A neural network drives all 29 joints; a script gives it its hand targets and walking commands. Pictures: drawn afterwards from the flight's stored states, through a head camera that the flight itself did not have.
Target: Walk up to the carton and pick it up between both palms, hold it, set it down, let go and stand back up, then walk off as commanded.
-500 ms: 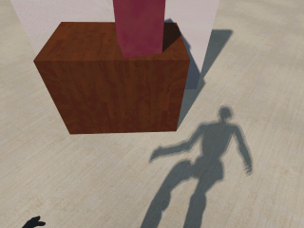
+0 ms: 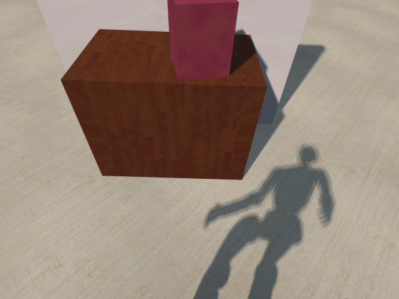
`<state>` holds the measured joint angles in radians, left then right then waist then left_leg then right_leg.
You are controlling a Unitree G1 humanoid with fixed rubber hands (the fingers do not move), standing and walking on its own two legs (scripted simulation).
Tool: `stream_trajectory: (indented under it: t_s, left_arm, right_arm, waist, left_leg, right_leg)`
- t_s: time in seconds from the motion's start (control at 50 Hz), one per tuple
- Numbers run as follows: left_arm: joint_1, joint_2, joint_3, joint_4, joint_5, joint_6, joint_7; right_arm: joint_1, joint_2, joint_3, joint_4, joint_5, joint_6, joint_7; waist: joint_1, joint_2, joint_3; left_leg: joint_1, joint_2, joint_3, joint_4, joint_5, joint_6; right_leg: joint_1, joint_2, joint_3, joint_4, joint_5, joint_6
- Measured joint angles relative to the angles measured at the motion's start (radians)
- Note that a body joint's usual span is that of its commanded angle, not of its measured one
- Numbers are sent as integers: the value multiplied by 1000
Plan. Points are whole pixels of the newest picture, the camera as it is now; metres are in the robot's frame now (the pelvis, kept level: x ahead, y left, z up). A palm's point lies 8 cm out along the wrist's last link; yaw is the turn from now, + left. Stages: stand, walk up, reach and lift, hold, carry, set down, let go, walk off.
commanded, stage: stand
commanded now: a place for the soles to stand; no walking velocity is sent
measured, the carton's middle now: (199, 33) +1.14 +0.05 +0.06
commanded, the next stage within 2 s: none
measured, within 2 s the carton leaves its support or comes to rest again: neither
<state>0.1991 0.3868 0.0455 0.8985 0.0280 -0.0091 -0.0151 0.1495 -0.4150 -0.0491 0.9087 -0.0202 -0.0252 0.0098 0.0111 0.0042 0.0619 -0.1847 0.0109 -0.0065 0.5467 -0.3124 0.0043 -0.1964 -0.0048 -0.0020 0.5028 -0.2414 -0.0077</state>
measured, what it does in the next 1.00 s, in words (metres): stands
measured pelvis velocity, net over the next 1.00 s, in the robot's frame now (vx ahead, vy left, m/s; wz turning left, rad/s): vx -0.01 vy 0.00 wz -0.02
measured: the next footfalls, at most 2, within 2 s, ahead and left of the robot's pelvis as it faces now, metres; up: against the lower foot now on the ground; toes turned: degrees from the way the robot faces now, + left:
none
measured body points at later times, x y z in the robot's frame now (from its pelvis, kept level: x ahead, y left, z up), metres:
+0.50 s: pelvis +0.01 +0.01 +0.00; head +0.01 +0.01 +0.45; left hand +0.17 +0.31 -0.09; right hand +0.10 -0.32 -0.10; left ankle -0.01 +0.12 -0.73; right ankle +0.01 -0.13 -0.73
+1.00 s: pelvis -0.01 +0.00 +0.01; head -0.01 -0.01 +0.46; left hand +0.10 +0.31 -0.10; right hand +0.10 -0.31 -0.11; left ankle -0.01 +0.12 -0.73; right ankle +0.01 -0.13 -0.73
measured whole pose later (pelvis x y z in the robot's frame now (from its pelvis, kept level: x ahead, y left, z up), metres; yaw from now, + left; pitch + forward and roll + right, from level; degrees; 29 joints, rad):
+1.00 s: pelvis -0.01 +0.00 +0.01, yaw -1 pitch -3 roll +0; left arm 0.08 0.38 0.00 1.07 0.01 -0.02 -0.01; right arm 0.09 -0.38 0.00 1.03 -0.01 -0.02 0.01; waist 0.01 0.01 0.05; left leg -0.10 0.01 0.02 0.33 -0.19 -0.01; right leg -0.14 -0.01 0.02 0.35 -0.15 0.01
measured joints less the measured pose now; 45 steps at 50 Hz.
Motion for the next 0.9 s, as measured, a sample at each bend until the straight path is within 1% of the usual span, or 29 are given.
stream_trajectory:
  t_s: [0.04,0.08,0.12,0.16,0.3,0.36,0.4,0.44,0.5,0.6,0.68,0.76,0.9]
  left_arm:
    - [-3,0,-4,6,3,-4,4]
    - [-17,2,-3,13,4,-1,4]
    - [-35,2,-3,7,-3,0,7]
    - [-58,1,-9,1,-9,-7,13]
    - [-112,3,-16,-15,-7,-9,20]
    - [-114,-1,-16,-22,-4,-7,23]
    - [-109,-2,-16,-30,1,-10,22]
    - [-107,0,-18,-30,2,-9,21]
    - [-107,1,-15,-28,0,-1,18]
    - [-97,1,-10,-27,4,-10,19]
    - [-101,-7,-22,34,-15,-7,9]
    - [-99,-12,-34,80,-21,-8,7]
    - [-104,-13,-43,142,-15,-10,10]
  right_arm:
    - [-16,1,0,2,10,2,-1]
    - [-24,10,-1,5,14,-1,-2]
    - [-30,19,6,4,11,-1,1]
    - [-43,21,9,3,7,-2,1]
    - [-38,12,8,-7,11,-9,2]
    - [-27,3,6,-4,16,0,5]
    - [-20,2,4,-6,18,4,6]
    - [-10,5,6,-5,17,3,6]
    - [7,12,8,-4,11,1,9]
    - [19,14,11,4,8,3,11]
    - [9,18,27,41,9,3,4]
    - [-16,21,38,70,10,-1,5]
    - [-51,27,44,104,10,6,3]
  waist:
    - [0,8,-12]
    - [0,2,-21]
    - [3,-8,-21]
    - [2,-5,-10]
    - [-18,-14,3]
    - [-25,-6,-4]
    - [-32,-4,-6]
    - [-39,-8,-7]
    - [-41,-21,-11]
    - [-30,-8,-1]
    - [-18,-8,-7]
    - [-13,-5,-10]
    - [-3,-2,-13]
  left_leg:
    - [6,1,1,3,6,6]
    - [31,-8,8,-39,-9,0]
    - [42,-16,16,-62,8,0]
    - [47,-14,22,-64,7,3]
    - [64,-20,33,-73,9,13]
    - [59,-13,35,-64,5,12]
    - [50,-10,34,-59,6,10]
    - [48,-14,31,-67,14,11]
    - [45,-27,34,-93,35,15]
    - [29,-17,28,-80,38,11]
    - [55,-16,30,-127,63,3]
    - [70,-11,28,-159,84,0]
    - [86,-4,25,-194,108,-8]
  right_leg:
    - [4,1,1,5,-24,12]
    - [5,-9,8,11,-41,16]
    - [6,-17,15,7,-43,23]
    - [11,-15,21,0,-37,23]
    - [12,-20,31,14,-31,20]
    - [26,-14,32,-16,-29,30]
    - [22,-11,31,-21,-20,30]
    - [19,-15,28,-25,-14,29]
    - [2,-27,32,-19,-10,30]
    - [-1,-18,26,-33,4,28]
    - [19,-17,27,-67,24,28]
    - [35,-13,24,-100,45,25]
    - [51,-5,22,-135,69,18]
